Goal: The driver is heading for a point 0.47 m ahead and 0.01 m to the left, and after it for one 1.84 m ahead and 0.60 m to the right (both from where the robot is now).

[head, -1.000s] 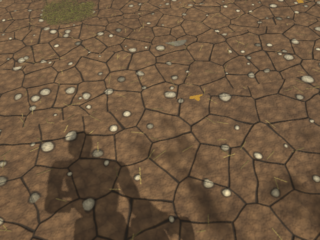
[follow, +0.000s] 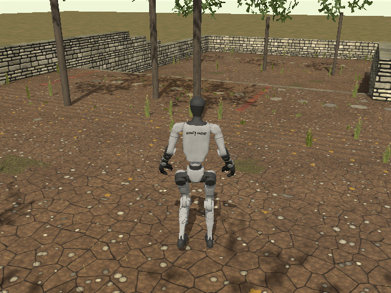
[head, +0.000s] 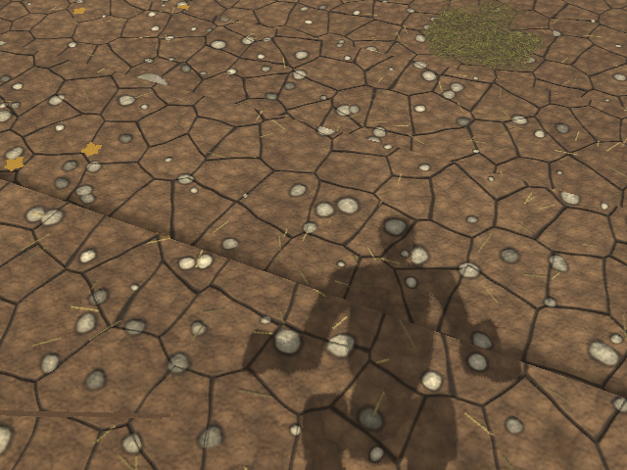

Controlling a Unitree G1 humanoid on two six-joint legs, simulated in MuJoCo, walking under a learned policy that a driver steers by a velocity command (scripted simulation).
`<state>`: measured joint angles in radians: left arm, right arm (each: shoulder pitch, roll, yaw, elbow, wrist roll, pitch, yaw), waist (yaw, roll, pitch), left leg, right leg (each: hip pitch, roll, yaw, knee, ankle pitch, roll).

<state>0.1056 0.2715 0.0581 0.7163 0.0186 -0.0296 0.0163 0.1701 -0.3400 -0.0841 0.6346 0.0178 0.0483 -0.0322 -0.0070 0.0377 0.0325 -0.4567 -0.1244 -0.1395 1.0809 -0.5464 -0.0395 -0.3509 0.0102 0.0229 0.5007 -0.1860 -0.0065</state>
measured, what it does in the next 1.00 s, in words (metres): walks ahead: left foot, then right foot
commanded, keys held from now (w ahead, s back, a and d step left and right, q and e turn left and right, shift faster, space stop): q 0.24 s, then no key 0.28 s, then w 0.48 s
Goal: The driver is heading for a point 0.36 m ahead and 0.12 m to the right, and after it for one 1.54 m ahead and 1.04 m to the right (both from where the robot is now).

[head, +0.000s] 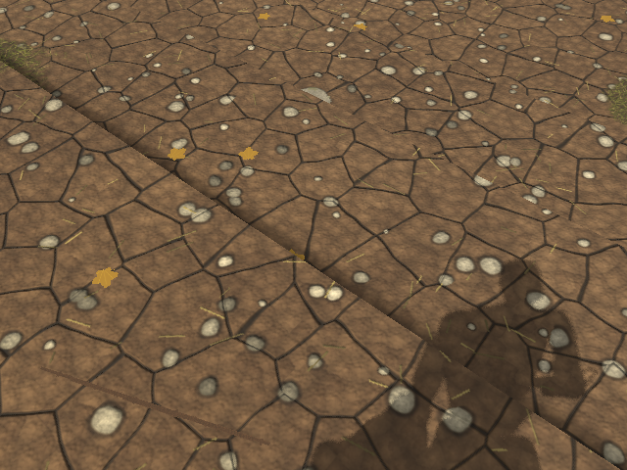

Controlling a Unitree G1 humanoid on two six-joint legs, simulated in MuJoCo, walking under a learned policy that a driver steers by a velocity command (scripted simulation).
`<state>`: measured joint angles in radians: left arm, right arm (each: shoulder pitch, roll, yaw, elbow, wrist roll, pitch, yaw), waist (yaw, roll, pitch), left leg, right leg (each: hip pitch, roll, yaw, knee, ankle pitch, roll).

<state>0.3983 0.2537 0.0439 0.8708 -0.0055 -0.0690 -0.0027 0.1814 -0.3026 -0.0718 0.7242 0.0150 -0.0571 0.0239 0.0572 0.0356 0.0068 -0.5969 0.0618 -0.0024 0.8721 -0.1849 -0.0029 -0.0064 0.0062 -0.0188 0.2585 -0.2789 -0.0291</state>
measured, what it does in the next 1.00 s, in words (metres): walks ahead, turning right: left foot, then right foot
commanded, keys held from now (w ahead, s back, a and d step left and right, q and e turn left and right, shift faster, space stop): w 0.10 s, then w+e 0.26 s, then e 0.64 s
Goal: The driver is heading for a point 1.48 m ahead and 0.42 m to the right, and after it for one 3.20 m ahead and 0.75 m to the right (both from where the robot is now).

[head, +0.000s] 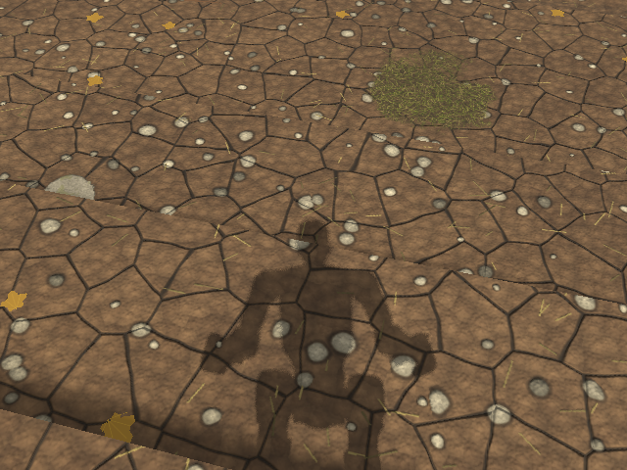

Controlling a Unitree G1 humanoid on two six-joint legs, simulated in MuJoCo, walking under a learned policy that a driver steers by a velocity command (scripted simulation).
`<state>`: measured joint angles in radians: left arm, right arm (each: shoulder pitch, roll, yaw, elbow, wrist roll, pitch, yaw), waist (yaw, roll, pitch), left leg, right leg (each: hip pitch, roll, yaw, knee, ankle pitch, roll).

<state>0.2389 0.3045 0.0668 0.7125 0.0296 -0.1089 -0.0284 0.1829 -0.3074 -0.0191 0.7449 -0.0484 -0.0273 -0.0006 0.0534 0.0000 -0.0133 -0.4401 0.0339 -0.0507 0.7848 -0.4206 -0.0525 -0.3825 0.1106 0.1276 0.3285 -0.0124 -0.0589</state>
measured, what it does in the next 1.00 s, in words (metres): steps on the spot, turning right: left foot, then right foot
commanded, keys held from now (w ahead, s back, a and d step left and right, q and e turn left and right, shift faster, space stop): e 0.70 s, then no key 0.30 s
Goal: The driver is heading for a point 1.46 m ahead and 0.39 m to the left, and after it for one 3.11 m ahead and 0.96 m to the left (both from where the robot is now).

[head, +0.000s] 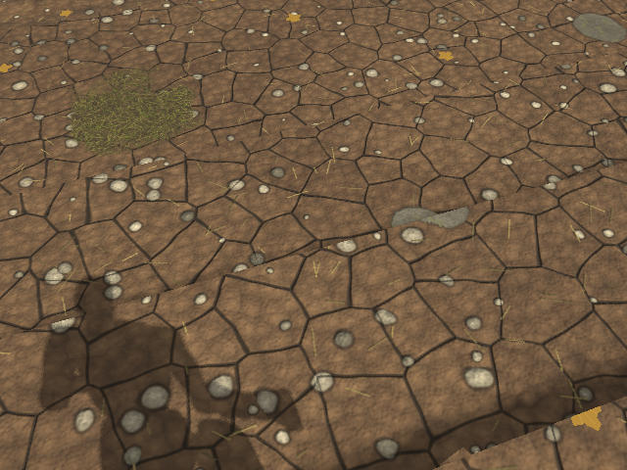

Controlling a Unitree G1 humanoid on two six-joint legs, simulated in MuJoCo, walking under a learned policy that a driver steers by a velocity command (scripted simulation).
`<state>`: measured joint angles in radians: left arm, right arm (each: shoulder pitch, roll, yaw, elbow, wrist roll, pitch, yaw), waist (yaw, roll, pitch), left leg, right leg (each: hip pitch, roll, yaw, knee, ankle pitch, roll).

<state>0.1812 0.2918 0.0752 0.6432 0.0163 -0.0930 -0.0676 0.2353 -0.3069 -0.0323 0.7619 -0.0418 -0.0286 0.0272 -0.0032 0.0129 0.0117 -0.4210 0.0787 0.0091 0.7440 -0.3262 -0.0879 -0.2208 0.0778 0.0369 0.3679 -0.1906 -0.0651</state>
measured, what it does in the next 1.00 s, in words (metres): steps on the spot: left foot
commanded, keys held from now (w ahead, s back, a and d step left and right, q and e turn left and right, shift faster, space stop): no key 1.00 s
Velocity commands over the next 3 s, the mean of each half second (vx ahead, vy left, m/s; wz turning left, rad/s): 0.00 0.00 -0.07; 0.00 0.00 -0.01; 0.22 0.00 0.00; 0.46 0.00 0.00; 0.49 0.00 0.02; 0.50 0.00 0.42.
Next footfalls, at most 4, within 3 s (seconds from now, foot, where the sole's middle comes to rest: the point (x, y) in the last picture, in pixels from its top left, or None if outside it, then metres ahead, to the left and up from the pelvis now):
0.06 left None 0.05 0.15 -0.78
1.40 right None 0.13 -0.10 -0.78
2.02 left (256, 443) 0.59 0.18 -0.96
2.46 right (355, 337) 0.88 -0.08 -0.96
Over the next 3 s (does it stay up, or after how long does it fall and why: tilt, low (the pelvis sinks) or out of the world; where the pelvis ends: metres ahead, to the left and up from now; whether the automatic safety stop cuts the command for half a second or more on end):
stays up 0.96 0.07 -0.20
